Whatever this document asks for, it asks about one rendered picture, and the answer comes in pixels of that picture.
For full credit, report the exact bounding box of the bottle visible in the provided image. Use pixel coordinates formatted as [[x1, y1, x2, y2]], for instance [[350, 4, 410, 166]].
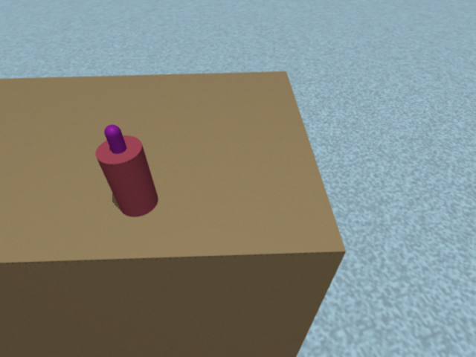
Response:
[[96, 125, 158, 217]]

